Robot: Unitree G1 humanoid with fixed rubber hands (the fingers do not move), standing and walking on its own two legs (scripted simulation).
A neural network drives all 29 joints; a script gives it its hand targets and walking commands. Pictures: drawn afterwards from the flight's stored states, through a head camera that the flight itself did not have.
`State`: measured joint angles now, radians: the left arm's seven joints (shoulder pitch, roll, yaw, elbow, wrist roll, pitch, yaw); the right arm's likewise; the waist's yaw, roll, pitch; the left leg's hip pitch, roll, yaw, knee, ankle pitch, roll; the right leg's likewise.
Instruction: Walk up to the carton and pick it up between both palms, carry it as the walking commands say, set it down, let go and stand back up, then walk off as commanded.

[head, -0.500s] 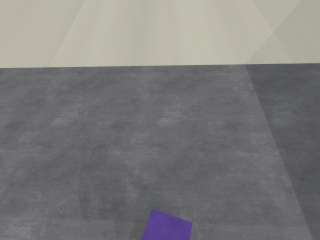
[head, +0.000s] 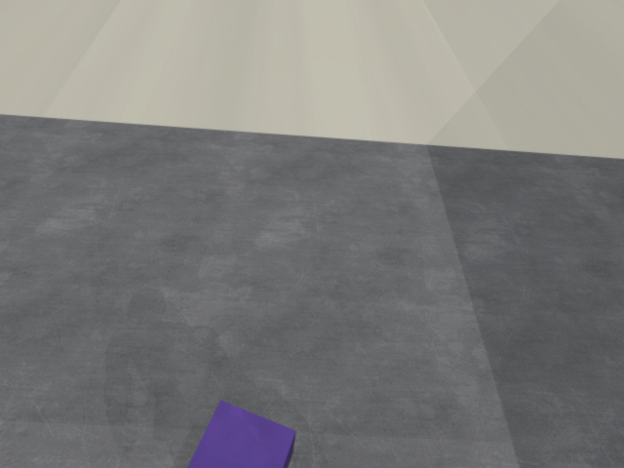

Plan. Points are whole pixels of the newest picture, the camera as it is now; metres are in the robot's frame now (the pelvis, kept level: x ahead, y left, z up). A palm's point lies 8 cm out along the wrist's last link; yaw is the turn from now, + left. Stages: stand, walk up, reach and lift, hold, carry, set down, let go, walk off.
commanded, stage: walk off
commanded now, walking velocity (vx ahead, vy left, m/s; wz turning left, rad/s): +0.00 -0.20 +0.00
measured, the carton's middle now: out of the picture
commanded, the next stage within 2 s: stand in 1.18 s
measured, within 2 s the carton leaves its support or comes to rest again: rests again in 0.22 s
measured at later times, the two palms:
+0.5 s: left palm out of the picture +0.00 +0.12 -0.16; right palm out of the picture +0.03 -0.35 -0.13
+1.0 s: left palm out of the picture +0.01 -0.03 -0.13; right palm out of the picture +0.05 -0.53 -0.15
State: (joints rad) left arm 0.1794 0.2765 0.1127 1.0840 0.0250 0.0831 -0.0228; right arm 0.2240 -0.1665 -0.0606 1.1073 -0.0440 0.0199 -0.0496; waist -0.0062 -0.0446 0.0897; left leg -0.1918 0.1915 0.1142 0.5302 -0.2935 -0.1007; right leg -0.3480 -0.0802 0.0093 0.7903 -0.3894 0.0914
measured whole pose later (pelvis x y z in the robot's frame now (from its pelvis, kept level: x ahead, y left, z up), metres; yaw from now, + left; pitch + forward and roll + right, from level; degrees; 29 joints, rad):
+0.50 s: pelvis -0.01 -0.12 +0.00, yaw +2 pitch -2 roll -2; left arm 0.20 0.20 0.08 1.10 0.03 0.08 0.01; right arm 0.19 -0.14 -0.04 1.07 -0.03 0.03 -0.07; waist 0.00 -0.05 0.07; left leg -0.20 0.08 0.14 0.57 -0.34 0.02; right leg -0.42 0.05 -0.01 1.00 -0.44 0.01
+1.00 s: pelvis -0.02 -0.27 +0.00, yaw +3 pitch +0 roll -1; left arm 0.18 0.16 0.07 1.06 0.04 0.04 0.03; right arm 0.16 -0.25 -0.09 1.04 -0.03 0.05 -0.06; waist 0.00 0.07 0.08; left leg -0.40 0.06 0.10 1.01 -0.52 0.00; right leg -0.25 -0.01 -0.14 0.52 -0.26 -0.04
